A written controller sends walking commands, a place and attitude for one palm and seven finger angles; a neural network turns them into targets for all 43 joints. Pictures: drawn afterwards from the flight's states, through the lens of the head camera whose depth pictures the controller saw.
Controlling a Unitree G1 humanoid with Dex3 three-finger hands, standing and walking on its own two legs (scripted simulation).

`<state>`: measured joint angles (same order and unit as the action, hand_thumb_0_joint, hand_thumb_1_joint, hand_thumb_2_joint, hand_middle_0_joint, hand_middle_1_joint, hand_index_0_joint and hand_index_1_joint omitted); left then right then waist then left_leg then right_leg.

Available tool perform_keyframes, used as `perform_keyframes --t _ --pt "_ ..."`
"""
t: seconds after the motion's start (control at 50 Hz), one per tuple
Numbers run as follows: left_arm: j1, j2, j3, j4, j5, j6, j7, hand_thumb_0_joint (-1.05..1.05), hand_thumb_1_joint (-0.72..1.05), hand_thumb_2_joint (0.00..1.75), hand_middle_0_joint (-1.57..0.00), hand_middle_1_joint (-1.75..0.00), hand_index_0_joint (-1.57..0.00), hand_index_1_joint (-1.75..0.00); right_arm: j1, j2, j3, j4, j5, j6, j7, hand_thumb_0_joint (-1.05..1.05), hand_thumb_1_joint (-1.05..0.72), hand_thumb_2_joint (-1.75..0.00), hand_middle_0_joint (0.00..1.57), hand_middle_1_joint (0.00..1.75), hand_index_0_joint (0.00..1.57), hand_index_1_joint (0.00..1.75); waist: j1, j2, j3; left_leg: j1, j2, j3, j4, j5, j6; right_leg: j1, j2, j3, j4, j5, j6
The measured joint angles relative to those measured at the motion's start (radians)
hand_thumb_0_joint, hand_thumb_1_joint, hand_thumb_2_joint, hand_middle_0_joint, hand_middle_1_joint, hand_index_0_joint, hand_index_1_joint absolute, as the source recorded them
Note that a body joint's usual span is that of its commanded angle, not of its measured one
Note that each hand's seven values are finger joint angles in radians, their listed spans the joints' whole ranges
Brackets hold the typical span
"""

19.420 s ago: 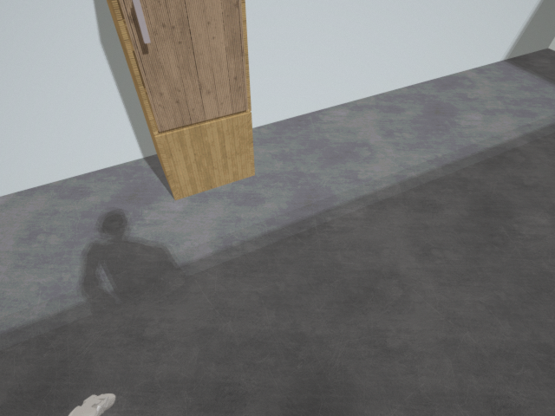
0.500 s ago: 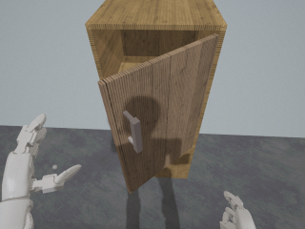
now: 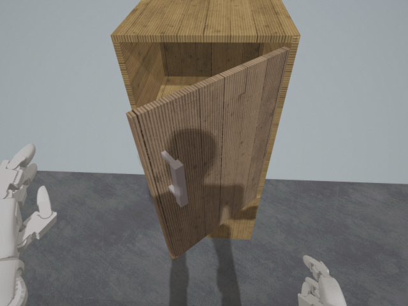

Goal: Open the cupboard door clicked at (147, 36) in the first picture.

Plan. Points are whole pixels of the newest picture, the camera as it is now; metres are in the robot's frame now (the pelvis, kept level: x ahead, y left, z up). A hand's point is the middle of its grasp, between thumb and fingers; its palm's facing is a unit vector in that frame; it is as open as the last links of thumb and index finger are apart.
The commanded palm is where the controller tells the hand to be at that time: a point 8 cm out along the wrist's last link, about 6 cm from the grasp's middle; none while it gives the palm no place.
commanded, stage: draw the hand back to the body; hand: left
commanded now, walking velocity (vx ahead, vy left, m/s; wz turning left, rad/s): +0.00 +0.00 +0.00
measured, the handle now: (174, 179) +0.34 +0.12 +0.07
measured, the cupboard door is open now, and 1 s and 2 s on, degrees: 42 42 42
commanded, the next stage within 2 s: step back with the hand held close in 0.16 s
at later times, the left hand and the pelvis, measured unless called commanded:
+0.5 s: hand (52, 223) +0.18 +0.25 +0.15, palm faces +0.37 -0.79 -0.49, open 7.4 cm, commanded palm +0.12 +0.30 +0.17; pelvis -0.03 +0.00 +0.00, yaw -2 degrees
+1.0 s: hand out of the picture +0.09 +0.29 +0.15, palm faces +0.51 -0.71 -0.48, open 7.4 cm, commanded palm +0.03 +0.32 +0.17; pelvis -0.11 +0.01 -0.02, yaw +2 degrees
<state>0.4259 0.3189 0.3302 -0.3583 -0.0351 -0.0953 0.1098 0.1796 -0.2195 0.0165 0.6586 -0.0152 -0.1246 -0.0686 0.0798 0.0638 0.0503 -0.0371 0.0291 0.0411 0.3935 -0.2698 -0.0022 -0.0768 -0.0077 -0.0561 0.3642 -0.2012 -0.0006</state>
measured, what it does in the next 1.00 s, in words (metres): walks backwards: right foot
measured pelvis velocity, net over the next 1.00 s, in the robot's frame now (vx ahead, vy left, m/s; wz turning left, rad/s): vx -0.11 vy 0.01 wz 0.03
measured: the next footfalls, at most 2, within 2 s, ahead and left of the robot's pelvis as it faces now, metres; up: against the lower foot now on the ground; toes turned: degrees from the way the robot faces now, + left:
right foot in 0.96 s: -0.08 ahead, -0.09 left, +0.00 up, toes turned +4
left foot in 1.20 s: -0.09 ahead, +0.13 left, +0.00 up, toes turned +2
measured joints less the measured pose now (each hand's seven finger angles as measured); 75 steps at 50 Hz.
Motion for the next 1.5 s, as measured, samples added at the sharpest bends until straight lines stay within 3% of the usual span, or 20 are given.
perform_keyframes --t 0.3,0.4,0.64,0.82,0.88,0.94,0.98,1.0,1.06,1.14,1.18,1.2,1.24,1.32,1.38,1.44,1.5 --pt "0.005 0.011 0.008 0.001 -0.003 -0.014 -0.001 0.02 0.89 0.90 -0.21 -0.30 -0.21 -0.30 0.006 0.004 -0.005 0.012 0.001 -0.008 -0.003 0.01 -0.90 -0.90 0.21 0.30 0.20 0.30 -0.004 0.006 0.001 0.003 0.011 -0.002 -0.002 0.014 -0.009 0.006 0.011 -0.002 -0.008 0.016 -0.011" --pt "0.036 0.024 0.055 -0.027 0.001 -0.054 -0.006 0.02 0.89 0.90 -0.21 -0.30 -0.21 -0.30 -0.013 -0.002 0.003 -0.029 0.008 0.029 -0.001 0.01 -0.90 -0.90 0.21 0.30 0.20 0.30 -0.033 0.005 -0.014 -0.079 0.022 0.002 0.033 0.015 -0.007 -0.060 0.021 0.002 -0.015 0.043 -0.011" --pt "0.130 0.096 0.068 -0.116 0.008 -0.078 -0.003 0.02 0.89 0.90 -0.21 -0.30 -0.21 -0.30 -0.021 -0.012 -0.037 -0.093 0.021 0.090 -0.014 0.01 -0.90 -0.90 0.21 0.30 0.20 0.30 -0.076 -0.042 0.013 -0.204 -0.007 0.044 0.075 0.049 0.020 -0.209 -0.009 0.046 0.050 0.080 0.014" --pt "0.126 0.103 0.107 -0.156 0.033 -0.109 0.028 0.02 0.89 0.90 -0.21 -0.30 -0.21 -0.30 0.019 0.004 -0.030 -0.112 0.016 0.074 -0.018 0.01 -0.90 -0.90 0.21 0.30 0.20 0.30 -0.078 -0.083 0.026 -0.289 -0.025 0.045 0.160 0.055 0.046 -0.286 -0.027 0.054 0.127 0.087 0.030" --pt "0.109 0.091 0.107 -0.162 0.060 -0.119 0.044 0.02 0.89 0.90 -0.21 -0.30 -0.21 -0.30 0.048 0.015 -0.029 -0.115 -0.003 0.053 -0.026 0.01 -0.90 -0.90 0.21 0.30 0.20 0.30 -0.090 -0.082 0.025 -0.318 -0.036 0.016 0.197 0.053 0.051 -0.295 -0.006 0.069 0.228 0.026 0.027" --pt "0.099 0.068 0.110 -0.156 0.076 -0.132 0.063 0.02 0.89 0.90 -0.21 -0.30 -0.21 -0.30 0.074 0.029 -0.028 -0.094 -0.023 0.030 -0.030 0.01 -0.90 -0.90 0.21 0.30 0.20 0.30 -0.090 -0.068 -0.004 -0.357 -0.037 -0.015 0.216 0.059 0.048 -0.263 0.033 0.067 0.338 -0.085 0.019" --pt "0.110 0.055 0.119 -0.157 0.069 -0.139 0.075 0.02 0.89 0.90 -0.21 -0.30 -0.21 -0.30 0.081 0.039 -0.025 -0.077 -0.030 0.014 -0.027 0.01 -0.90 -0.90 0.21 0.30 0.20 0.30 -0.081 -0.068 -0.029 -0.387 -0.038 -0.019 0.219 0.069 0.042 -0.214 0.047 0.067 0.307 -0.155 0.004" --pt "0.117 0.049 0.125 -0.161 0.062 -0.141 0.082 0.02 0.89 0.90 -0.21 -0.30 -0.21 -0.30 0.075 0.042 -0.021 -0.070 -0.032 0.008 -0.025 0.01 -0.90 -0.90 0.21 0.30 0.20 0.30 -0.074 -0.071 -0.036 -0.404 -0.037 -0.013 0.222 0.073 0.037 -0.196 0.050 0.074 0.255 -0.186 -0.020" --pt "0.103 0.022 0.102 -0.149 0.039 -0.143 0.074 0.02 0.89 0.90 -0.21 -0.30 -0.21 -0.30 0.034 0.035 -0.022 -0.037 -0.016 0.010 -0.016 0.01 -0.90 -0.90 0.21 0.30 0.21 0.30 -0.065 -0.039 -0.012 -0.417 -0.019 -0.024 0.238 0.050 0.015 -0.201 0.071 0.074 0.219 -0.127 -0.033" --pt "0.085 0.051 0.070 -0.135 0.034 -0.131 0.046 0.02 0.89 0.90 -0.21 -0.30 -0.21 -0.30 0.014 0.036 -0.021 -0.020 0.009 0.024 -0.008 0.01 -0.90 -0.90 0.21 0.30 0.21 0.30 -0.063 -0.068 -0.019 -0.392 -0.044 -0.029 0.348 -0.069 -0.002 -0.205 0.050 0.094 0.183 -0.079 -0.022" --pt "0.089 0.075 0.076 -0.142 0.030 -0.126 0.037 0.02 0.89 0.90 -0.21 -0.30 -0.21 -0.30 0.004 0.034 -0.013 -0.034 0.013 0.029 -0.011 0.01 -0.90 -0.90 0.21 0.30 0.21 0.30 -0.076 -0.085 -0.025 -0.336 -0.037 -0.020 0.270 -0.031 -0.005 -0.218 0.043 0.099 0.173 -0.063 -0.015" --pt "0.089 0.087 0.081 -0.149 0.027 -0.122 0.034 0.02 0.89 0.90 -0.21 -0.30 -0.21 -0.30 -0.002 0.028 -0.011 -0.046 0.015 0.029 -0.013 0.01 -0.90 -0.90 0.21 0.30 0.21 0.30 -0.083 -0.082 -0.025 -0.300 -0.027 -0.021 0.198 0.050 -0.004 -0.231 0.047 0.096 0.177 -0.058 -0.010" --pt "0.070 0.120 0.093 -0.151 0.022 -0.117 0.029 0.02 0.89 0.90 -0.21 -0.30 -0.21 -0.30 -0.030 0.030 -0.020 -0.057 0.015 0.028 -0.018 0.01 -0.90 -0.90 0.21 0.30 0.21 0.30 -0.093 -0.100 -0.005 -0.289 -0.040 -0.015 0.140 0.038 0.015 -0.266 0.035 0.098 0.211 -0.051 0.001" --pt "0.093 0.153 0.123 -0.158 0.004 -0.114 0.020 0.02 0.89 0.90 -0.21 -0.30 -0.21 -0.30 -0.063 0.043 -0.024 -0.079 0.001 0.001 0.003 0.01 -0.90 -0.90 0.21 0.30 0.20 0.30 -0.077 -0.110 0.031 -0.293 -0.027 0.011 0.093 0.090 0.033 -0.324 0.051 0.097 0.400 -0.198 0.007" --pt "0.130 0.144 0.119 -0.199 -0.004 -0.103 0.021 0.02 0.89 0.90 -0.21 -0.30 -0.21 -0.30 -0.059 0.047 -0.019 -0.086 0.002 -0.023 0.019 0.01 -0.90 -0.90 0.21 0.30 0.20 0.30 -0.064 -0.092 0.034 -0.294 0.001 0.016 0.049 0.140 0.027 -0.313 0.059 0.067 0.469 -0.212 0.017" --pt "0.152 0.132 0.107 -0.228 -0.010 -0.090 0.026 0.02 0.89 0.90 -0.21 -0.30 -0.21 -0.30 -0.052 0.051 -0.011 -0.082 0.003 -0.030 0.024 0.01 -0.90 -0.90 0.21 0.30 0.20 0.30 -0.055 -0.083 0.023 -0.311 0.019 0.021 0.017 0.186 0.016 -0.266 0.049 0.047 0.448 -0.237 0.025" --pt "0.167 0.135 0.107 -0.220 -0.012 -0.073 0.036 0.02 0.89 0.90 -0.21 -0.30 -0.21 -0.30 -0.033 0.057 0.001 -0.087 0.009 -0.019 0.019 0.01 -0.90 -0.90 0.21 0.30 0.21 0.30 -0.061 -0.087 0.000 -0.347 0.021 0.021 0.013 0.209 0.005 -0.161 0.026 0.021 0.274 -0.244 0.013"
